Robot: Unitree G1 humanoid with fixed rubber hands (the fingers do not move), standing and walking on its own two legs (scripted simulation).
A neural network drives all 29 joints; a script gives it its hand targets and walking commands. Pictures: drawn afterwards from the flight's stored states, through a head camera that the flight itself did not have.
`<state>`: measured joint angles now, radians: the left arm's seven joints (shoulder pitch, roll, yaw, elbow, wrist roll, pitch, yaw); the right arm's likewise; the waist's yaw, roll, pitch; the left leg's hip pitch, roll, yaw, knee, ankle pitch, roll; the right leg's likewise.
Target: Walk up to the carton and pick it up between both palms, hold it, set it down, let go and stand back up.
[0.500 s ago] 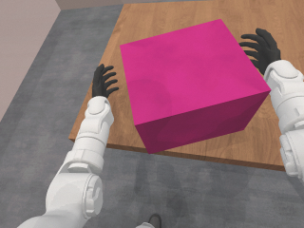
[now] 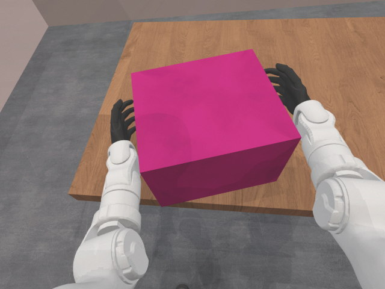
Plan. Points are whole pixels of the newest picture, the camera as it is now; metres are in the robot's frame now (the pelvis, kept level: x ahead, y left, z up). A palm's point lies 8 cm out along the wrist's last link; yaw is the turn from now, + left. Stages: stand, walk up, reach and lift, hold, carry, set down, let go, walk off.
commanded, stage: reach and lift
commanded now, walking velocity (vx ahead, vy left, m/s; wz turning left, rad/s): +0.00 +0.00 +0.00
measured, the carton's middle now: (206, 129) +0.45 +0.06 +0.03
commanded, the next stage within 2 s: none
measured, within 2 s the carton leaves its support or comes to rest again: neither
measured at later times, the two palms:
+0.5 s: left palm (121, 138) +0.39 +0.24 +0.05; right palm (295, 103) +0.49 -0.11 +0.08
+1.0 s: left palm (121, 139) +0.38 +0.24 +0.05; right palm (295, 104) +0.49 -0.11 +0.08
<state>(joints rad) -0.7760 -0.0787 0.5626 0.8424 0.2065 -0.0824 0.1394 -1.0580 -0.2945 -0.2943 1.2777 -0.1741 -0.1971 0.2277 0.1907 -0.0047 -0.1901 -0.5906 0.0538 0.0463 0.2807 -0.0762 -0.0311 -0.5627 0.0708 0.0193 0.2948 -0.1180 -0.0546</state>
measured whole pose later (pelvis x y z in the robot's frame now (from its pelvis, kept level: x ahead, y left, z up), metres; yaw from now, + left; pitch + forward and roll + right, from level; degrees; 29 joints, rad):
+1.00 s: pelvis +0.00 +0.00 +0.00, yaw +0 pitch +22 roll +0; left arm -0.77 -0.06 0.52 0.86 0.18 -0.07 0.16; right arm -1.04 -0.29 -0.32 1.33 -0.15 -0.23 0.22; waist 0.19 -0.02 -0.21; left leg -0.60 0.06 0.06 0.30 -0.09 -0.03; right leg -0.57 0.06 -0.01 0.32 -0.13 -0.06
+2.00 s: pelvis -0.01 +0.01 +0.00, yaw +2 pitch +20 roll -1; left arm -0.74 0.02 0.33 0.96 0.04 -0.12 0.18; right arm -0.97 -0.27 -0.15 1.33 0.00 -0.26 0.13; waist 0.14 0.00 -0.21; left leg -0.58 0.05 0.04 0.32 -0.08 -0.02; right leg -0.51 0.05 -0.06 0.28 -0.11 -0.05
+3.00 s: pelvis -0.02 +0.01 +0.01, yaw +2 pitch +8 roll +0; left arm -0.78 0.06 0.29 0.75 0.08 0.24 0.16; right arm -0.92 -0.26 -0.15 1.11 0.07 0.02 0.10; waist 0.08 -0.01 -0.15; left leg -0.36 0.04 0.04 0.29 -0.07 -0.01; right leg -0.30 0.04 -0.06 0.28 -0.12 -0.04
